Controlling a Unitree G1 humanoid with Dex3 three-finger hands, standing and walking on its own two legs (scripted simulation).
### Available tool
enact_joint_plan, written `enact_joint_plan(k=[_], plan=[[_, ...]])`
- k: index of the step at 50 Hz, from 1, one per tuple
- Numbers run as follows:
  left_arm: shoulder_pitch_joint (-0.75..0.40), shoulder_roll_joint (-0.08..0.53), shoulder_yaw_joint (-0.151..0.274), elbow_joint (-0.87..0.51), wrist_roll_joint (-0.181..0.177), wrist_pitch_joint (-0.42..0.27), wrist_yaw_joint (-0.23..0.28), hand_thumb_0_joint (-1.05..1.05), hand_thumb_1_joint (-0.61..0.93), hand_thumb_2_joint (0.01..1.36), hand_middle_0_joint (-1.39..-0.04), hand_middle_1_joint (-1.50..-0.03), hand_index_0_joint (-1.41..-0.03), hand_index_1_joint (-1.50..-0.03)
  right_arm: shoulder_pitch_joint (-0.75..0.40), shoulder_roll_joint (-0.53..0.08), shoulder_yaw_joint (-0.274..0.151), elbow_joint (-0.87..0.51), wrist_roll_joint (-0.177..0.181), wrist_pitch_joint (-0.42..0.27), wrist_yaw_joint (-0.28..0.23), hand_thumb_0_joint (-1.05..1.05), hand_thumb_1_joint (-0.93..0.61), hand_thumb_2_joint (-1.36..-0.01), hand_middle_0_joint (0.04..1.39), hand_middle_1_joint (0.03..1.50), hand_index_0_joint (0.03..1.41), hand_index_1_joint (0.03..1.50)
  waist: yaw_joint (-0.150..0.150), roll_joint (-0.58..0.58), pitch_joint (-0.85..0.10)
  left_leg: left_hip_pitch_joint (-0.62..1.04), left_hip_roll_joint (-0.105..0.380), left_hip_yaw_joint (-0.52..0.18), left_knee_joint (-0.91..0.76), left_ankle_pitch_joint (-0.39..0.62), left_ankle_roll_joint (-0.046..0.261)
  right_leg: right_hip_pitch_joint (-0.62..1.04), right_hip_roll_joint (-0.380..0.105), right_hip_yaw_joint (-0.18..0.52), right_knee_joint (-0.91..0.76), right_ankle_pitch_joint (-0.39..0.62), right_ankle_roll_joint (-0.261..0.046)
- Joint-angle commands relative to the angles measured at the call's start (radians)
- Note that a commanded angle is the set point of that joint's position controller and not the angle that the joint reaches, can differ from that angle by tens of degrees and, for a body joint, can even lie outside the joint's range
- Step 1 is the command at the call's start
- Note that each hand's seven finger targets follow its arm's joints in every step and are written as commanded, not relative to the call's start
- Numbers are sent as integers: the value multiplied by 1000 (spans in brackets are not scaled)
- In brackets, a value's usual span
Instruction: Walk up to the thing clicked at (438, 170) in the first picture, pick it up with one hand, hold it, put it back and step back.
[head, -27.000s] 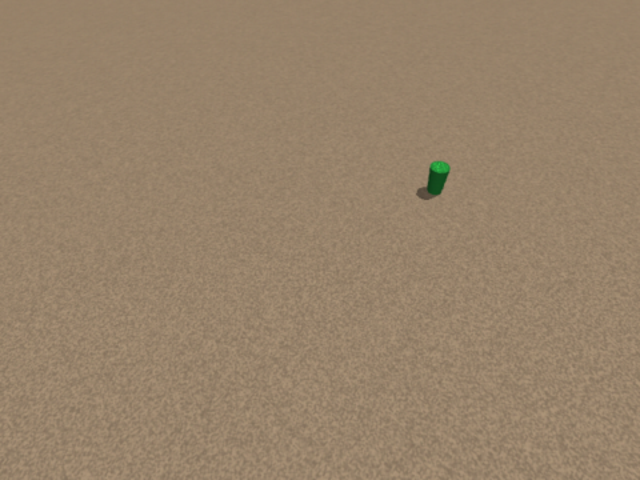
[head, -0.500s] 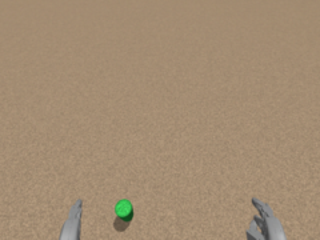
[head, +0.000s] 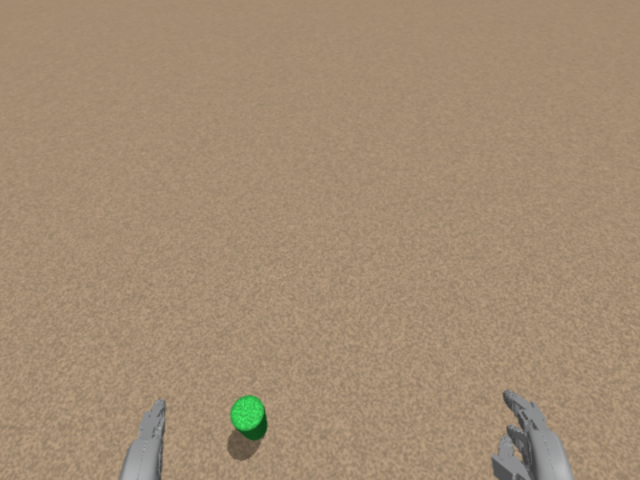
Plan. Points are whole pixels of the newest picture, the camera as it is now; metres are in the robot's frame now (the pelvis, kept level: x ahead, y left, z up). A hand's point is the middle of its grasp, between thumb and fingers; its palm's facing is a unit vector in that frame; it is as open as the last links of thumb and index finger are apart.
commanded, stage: home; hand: left
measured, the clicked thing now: (251, 420) +0.39 +0.23 -0.65
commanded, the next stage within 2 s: stand in 0.52 s
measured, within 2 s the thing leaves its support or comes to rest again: neither
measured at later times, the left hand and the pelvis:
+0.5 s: hand (191, 464) +0.18 +0.19 -0.06, palm faces +0.10 -0.95 -0.28, open 17.6 cm; pelvis +0.01 +0.01 +0.00, yaw +0 degrees
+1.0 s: hand (188, 477) +0.17 +0.19 -0.07, palm faces +0.02 -0.95 -0.31, open 11.2 cm; pelvis +0.00 +0.01 +0.00, yaw +0 degrees
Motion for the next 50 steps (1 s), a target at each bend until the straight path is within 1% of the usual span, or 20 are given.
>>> enact_joint_plan(k=[1,2,4,6,7,11,14,15,18,25,27,28,31,33,34,42,46,47,48,50], plan=[[-29,106,65,-202,10,-55,9,0,-611,9,-43,-41,-44,-41,-67,-109,-51,-153,-1,-60,-13,0,-900,-902,200,301,200,301,-5,8,-99,72,-44,51,-150,150,34,53,29,-11,-166,140,-9],[12,76,47,-147,10,-49,6,0,-608,20,-45,-44,-45,-44,-63,-106,-50,-152,-1,-60,-12,0,-900,-902,200,301,200,301,-12,-21,-94,73,-41,48,-150,165,35,51,33,-15,-161,154,-8],[-52,116,75,-238,10,-60,11,0,-589,31,-47,-47,-47,-47,-66,-115,-57,-157,-2,-60,-14,0,-900,-902,200,301,200,301,-3,14,-125,86,-40,45,-148,190,31,70,31,-15,-152,175,-11],[0,99,60,-185,14,-52,11,0,-611,10,-43,-41,-44,-41,-64,-115,-58,-154,-3,-60,-15,0,-900,-902,200,301,200,301,-1,-5,-125,90,-36,42,-145,230,30,75,35,-21,-140,209,-12],[30,67,40,-129,11,-44,6,0,-598,26,-46,-46,-46,-46,-61,-107,-49,-150,-2,-59,-10,0,-900,-902,200,301,200,301,-3,-6,-97,73,-38,42,-148,219,30,64,35,-22,-142,199,-12],[-55,115,67,-220,12,-53,13,0,-585,33,-47,-48,-48,-48,-65,-114,-55,-151,-1,-59,-12,0,-899,-902,200,301,200,301,4,28,-98,81,-38,42,-166,179,28,58,34,-22,-150,158,-14],[21,66,39,-131,11,-44,8,0,-598,26,-46,-46,-46,-45,-64,-105,-48,-149,-4,-61,-10,0,-899,-902,201,301,200,301,-3,1,-80,73,-34,34,-167,186,28,54,39,-29,-146,164,-14],[-49,98,59,-217,11,-52,12,0,-599,26,-46,-46,-46,-46,-62,-115,-56,-153,-3,-64,-11,0,-900,-902,200,301,200,301,-2,20,-96,86,-32,34,-167,186,27,53,38,-27,-141,163,-15],[-6,103,67,-192,12,-48,11,0,-583,35,-48,-48,-48,-48,-66,-117,-59,-159,-3,-61,-12,0,-899,-902,201,301,200,301,1,-4,-123,88,-37,42,-144,231,30,74,33,-20,-147,210,-10],[8,79,54,-165,13,-44,9,0,-583,35,-48,-48,-48,-48,-58,-109,-55,-154,-5,-60,-9,0,-899,-902,201,301,200,301,0,-4,-126,90,-34,37,-151,227,28,71,37,-25,-136,203,-11],[-58,120,74,-240,11,-49,12,0,-590,30,-47,-47,-47,-46,-54,-113,-55,-155,-4,-58,-11,0,-899,-902,201,301,200,301,-4,24,-146,104,-37,43,-140,254,29,82,32,-18,-139,234,-9],[-4,88,60,-168,15,-42,10,0,-577,38,-48,-49,-49,-49,-56,-107,-53,-150,-4,-58,-13,0,-899,-902,201,301,201,301,-5,-8,-138,101,-35,43,-137,266,29,82,34,-20,-136,247,-7],[-40,105,66,-203,13,-43,13,0,-593,29,-47,-46,-47,-46,-50,-108,-54,-140,-7,-57,-16,0,-899,-902,201,301,200,301,-3,4,-133,107,-33,41,-138,284,28,87,33,-23,-130,263,-9],[-28,102,63,-189,13,-41,12,0,-433,189,-200,-206,-200,-206,-54,-108,-52,-145,-4,-57,-16,0,-900,-900,200,300,200,300,-3,9,-117,101,-35,43,-139,274,28,79,32,-22,-136,253,-8],[-3,89,58,-172,13,-39,10,0,-353,269,-200,-286,-200,-286,-53,-107,-54,-144,-7,-57,-16,0,-900,-900,200,300,200,300,-4,-13,-119,97,-34,44,-135,272,30,81,33,-22,-141,253,-7],[-21,98,61,-179,10,-40,8,0,287,900,-200,-300,-200,-300,-66,-110,-52,-153,-4,-57,-13,0,-900,-900,200,300,200,300,-2,-17,-82,75,-40,49,-146,208,33,67,29,-19,-160,196,-7],[-33,96,64,-187,10,-42,8,0,607,900,-200,-300,-200,-300,-68,-110,-51,-159,-5,-58,-12,0,-900,-900,200,300,200,300,1,4,-99,74,-39,45,-158,178,33,71,30,-20,-157,164,-10],[-206,231,103,163,112,-165,-38,0,687,900,-200,-300,-200,-300,-117,-261,-95,59,-119,14,48,0,-900,-900,200,300,200,300,30,-95,37,94,-16,-6,-182,297,62,193,-57,67,-202,198,-72],[-177,243,112,260,120,-211,-64,0,767,900,-200,-300,-200,-300,-97,-249,-102,102,-130,41,79,0,-900,-900,200,300,200,300,33,-129,-28,153,-8,23,-172,301,90,210,-81,112,-206,267,-94],[-171,268,95,341,97,-265,-89,0,899,900,-200,-300,-200,-300,-99,-243,-105,118,-98,58,112,0,-900,-900,200,300,200,300,23,-61,-36,207,-14,-6,-198,317,100,222,-85,134,-218,290,-106]])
